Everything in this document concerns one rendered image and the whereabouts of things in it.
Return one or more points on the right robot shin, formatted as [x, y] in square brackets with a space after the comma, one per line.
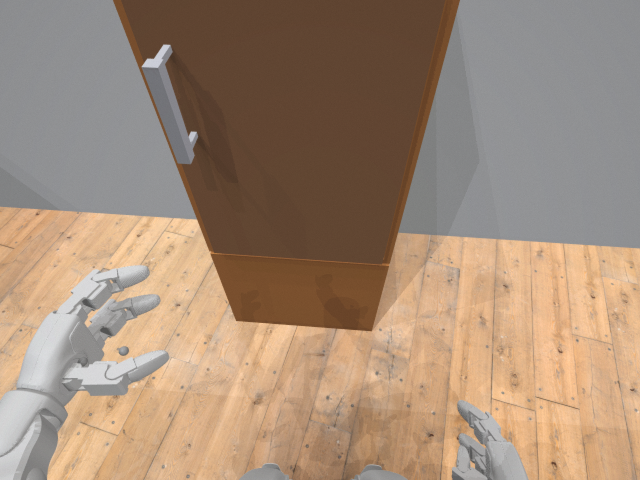
[371, 467]

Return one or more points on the cupboard door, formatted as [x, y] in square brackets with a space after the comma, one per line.
[305, 112]

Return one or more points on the right robot hand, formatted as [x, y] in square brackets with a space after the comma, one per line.
[498, 461]

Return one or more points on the left robot hand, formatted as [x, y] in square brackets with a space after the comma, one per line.
[51, 363]

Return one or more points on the left robot forearm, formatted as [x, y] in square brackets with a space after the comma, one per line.
[29, 425]

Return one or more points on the handle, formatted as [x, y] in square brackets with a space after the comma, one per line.
[164, 97]

